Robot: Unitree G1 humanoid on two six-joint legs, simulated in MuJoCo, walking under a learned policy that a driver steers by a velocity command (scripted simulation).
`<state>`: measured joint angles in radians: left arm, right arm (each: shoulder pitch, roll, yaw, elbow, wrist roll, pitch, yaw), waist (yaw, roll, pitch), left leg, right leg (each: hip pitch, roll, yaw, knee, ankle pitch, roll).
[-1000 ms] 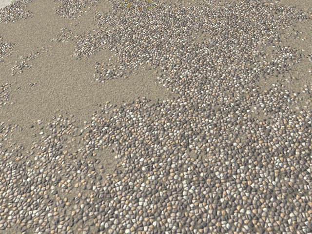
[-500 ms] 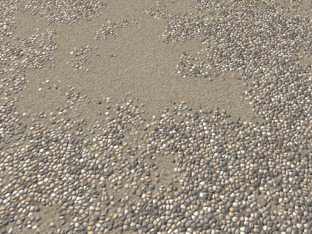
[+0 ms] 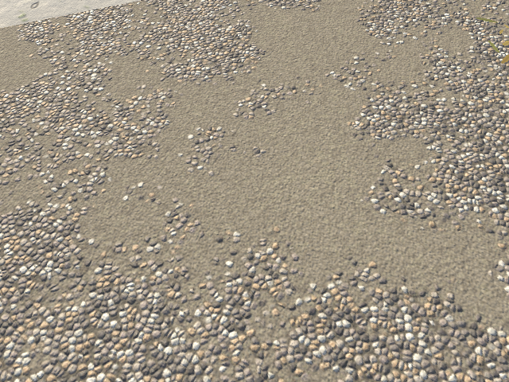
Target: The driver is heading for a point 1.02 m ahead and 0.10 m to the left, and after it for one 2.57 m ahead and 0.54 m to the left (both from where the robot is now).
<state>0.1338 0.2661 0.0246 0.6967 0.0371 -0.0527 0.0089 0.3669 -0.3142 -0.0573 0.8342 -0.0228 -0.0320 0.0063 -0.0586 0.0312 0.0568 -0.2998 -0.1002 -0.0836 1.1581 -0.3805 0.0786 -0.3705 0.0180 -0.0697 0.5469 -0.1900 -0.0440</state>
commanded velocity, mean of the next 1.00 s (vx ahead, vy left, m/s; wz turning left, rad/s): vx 0.50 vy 0.00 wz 0.13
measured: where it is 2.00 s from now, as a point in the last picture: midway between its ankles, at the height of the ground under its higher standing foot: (230, 241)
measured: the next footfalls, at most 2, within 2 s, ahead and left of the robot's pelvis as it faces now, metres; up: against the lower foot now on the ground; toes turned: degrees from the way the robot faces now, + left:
left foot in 0.38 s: +0.34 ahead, +0.13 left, +0.00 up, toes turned +8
right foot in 0.90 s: +0.66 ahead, -0.03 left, +0.00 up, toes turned +1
